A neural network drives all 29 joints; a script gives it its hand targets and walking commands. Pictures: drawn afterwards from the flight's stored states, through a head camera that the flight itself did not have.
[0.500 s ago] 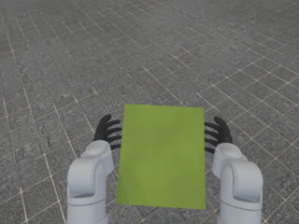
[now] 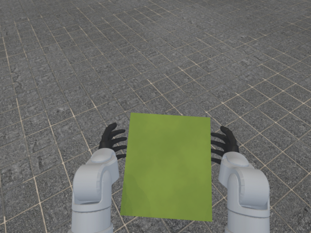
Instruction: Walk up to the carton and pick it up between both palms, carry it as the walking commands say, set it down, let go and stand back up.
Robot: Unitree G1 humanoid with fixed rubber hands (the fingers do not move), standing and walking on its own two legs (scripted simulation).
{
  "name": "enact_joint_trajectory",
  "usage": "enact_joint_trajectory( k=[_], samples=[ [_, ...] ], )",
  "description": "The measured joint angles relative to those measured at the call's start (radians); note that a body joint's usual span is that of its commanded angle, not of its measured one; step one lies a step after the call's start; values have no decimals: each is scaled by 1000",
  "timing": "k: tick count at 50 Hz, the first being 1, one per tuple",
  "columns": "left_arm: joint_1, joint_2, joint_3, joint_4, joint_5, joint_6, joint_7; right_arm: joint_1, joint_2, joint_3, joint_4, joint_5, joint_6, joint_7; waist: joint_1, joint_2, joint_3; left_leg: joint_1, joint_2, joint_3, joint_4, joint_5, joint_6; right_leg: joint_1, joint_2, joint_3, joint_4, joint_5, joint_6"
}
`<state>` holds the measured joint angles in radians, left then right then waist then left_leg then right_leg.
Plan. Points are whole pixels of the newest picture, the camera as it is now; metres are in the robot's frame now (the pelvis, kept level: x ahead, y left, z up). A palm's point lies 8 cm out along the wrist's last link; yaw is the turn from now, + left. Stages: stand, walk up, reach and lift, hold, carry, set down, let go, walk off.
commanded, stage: carry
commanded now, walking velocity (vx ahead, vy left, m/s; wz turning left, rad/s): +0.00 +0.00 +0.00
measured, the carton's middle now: (165, 164) +0.32 +0.00 -0.02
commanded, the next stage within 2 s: none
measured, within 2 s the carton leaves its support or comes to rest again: neither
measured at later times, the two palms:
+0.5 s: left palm (121, 114) +0.42 +0.12 +0.09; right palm (223, 119) +0.41 -0.15 +0.08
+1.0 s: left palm (132, 106) +0.48 +0.10 +0.05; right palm (222, 114) +0.47 -0.17 +0.04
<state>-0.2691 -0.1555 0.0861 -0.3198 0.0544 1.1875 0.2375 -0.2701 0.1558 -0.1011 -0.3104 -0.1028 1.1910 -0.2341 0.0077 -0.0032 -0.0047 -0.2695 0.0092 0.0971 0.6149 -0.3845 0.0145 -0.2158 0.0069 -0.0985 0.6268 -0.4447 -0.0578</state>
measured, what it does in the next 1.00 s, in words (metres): walks ahead: right foot, then left foot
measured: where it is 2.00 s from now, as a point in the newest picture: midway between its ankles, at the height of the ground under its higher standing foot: outside the picture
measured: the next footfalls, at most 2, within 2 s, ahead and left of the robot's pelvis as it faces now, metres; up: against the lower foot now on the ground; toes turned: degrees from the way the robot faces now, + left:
right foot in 0.14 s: +0.02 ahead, -0.07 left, +0.00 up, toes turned -5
left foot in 0.36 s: +0.14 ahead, +0.08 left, +0.00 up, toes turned -2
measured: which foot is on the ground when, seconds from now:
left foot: down 0.00-0.18, up 0.20-0.34, down 0.36-1.00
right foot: down 0.00-0.02, up 0.04-0.12, down 0.14-0.40, up 0.42-0.54, down 0.56-1.00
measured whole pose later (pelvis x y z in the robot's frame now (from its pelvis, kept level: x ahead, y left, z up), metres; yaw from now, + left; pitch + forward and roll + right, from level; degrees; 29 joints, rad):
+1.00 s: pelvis +0.18 -0.03 +0.01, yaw -1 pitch +4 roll +1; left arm -0.27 -0.15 0.09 0.06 0.17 0.83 0.21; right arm -0.24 0.15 -0.11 0.09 -0.17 0.86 -0.17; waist 0.01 -0.01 -0.03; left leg -0.26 0.01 0.09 0.61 -0.33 0.03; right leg -0.26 0.02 -0.06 0.60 -0.35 -0.06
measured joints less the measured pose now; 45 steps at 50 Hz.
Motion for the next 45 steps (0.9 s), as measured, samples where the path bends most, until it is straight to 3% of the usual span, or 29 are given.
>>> enact_joint_trajectory(
  k=[4,7,12,17,18,19,23,26,28,33,38,45],
  samples=[
    [0,0,0,-6,1,0,0,0,0,0,6,0,-8,3,0,11,4,32,6,0,-1,-12,21,-45,5,2,73,15,1],
    [0,1,0,-7,4,0,0,0,0,0,12,0,-13,6,1,12,1,57,5,1,7,-25,18,-59,13,3,-3,74,1],
    [1,1,1,74,30,-49,-4,2,-1,0,66,-1,-38,8,1,-3,-6,-11,-4,2,168,-67,14,20,7,11,-55,16,-16],
    [1,0,0,37,32,-43,-8,4,-1,0,68,0,-60,16,0,-14,24,-88,-22,0,77,-7,14,76,16,5,-49,-26,-16],
    [1,0,0,29,32,-42,-8,4,-1,0,69,0,-60,19,0,-12,24,-83,-22,-1,22,92,14,78,25,4,-26,-33,-16],
    [1,0,0,30,32,-45,-8,6,-1,0,77,-1,-63,21,-1,-20,26,-68,-23,1,17,110,18,72,23,5,19,-33,-16],
    [1,1,0,45,33,-48,-8,8,-2,0,83,-1,-59,21,0,-19,26,-25,-17,0,12,49,50,-35,42,50,253,-48,-16],
    [0,2,1,134,71,-98,-20,8,-2,0,159,-16,-96,35,2,-17,9,-2,-17,1,-3,51,54,-61,19,58,122,-33,-15],
    [1,2,3,236,106,-148,-25,8,-3,-2,254,-40,-137,54,1,-15,-23,4,-18,1,-3,33,40,-59,-1,55,-27,107,-10],
    [2,1,4,377,120,-229,-25,25,-8,-7,381,-62,-216,53,1,0,-34,9,-4,-4,1,17,27,-47,16,48,-30,75,-3],
    [2,1,4,350,111,-282,-26,28,-8,-7,392,-63,-301,54,1,-12,0,13,-4,-4,-5,30,20,-47,16,42,-23,70,-3],
    [2,2,5,366,114,-331,-25,28,-8,-7,395,-63,-324,59,1,-9,-19,13,-4,-4,-3,59,20,-42,14,40,-26,91,-3]
  ],
)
